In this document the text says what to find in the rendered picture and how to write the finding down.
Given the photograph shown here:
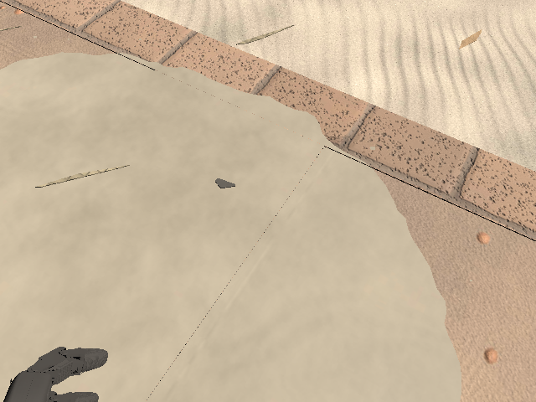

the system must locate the robot left hand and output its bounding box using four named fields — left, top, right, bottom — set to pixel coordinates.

left=3, top=347, right=108, bottom=402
